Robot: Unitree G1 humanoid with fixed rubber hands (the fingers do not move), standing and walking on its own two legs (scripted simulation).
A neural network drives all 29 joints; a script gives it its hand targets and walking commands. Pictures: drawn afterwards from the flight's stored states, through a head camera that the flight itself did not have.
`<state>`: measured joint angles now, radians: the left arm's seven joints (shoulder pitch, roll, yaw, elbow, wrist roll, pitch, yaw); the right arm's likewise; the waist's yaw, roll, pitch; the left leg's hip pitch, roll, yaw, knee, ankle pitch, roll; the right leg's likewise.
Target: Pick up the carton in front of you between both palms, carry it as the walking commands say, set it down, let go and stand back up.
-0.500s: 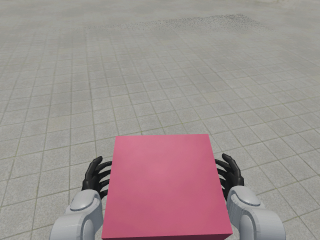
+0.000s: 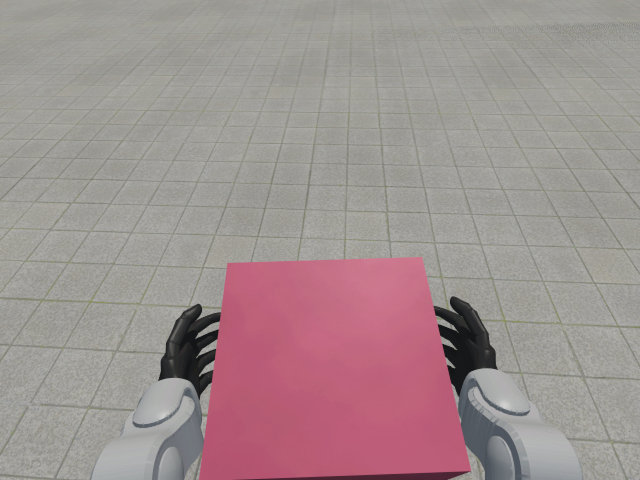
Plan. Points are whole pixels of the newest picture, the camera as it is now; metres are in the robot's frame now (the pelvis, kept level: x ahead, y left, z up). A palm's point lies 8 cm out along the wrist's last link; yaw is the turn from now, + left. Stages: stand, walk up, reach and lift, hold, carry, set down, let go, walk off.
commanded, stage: carry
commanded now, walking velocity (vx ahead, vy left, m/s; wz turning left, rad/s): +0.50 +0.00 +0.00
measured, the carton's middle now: (328, 388) +0.24 +0.00 +0.03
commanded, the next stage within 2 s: none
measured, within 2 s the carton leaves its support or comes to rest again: neither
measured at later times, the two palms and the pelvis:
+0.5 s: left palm (243, 180) +0.57 +0.14 +0.10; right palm (420, 173) +0.59 -0.16 +0.09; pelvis +0.35 -0.02 +0.00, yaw +3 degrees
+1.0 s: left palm (246, 94) +0.91 +0.18 +0.08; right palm (374, 86) +0.93 -0.12 +0.09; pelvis +0.70 +0.02 -0.01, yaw +2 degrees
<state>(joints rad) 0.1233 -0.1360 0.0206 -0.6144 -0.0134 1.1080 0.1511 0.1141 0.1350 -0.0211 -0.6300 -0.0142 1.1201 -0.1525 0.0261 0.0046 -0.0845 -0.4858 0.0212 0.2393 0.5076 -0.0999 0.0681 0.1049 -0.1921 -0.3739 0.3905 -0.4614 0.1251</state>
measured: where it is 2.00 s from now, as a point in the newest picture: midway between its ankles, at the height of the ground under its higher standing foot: (316, 230)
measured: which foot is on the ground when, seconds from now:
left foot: down 0.00-0.50, up 0.52-0.94, down 0.96-1.00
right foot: down 0.00-0.00, up 0.02-0.44, down 0.46-1.00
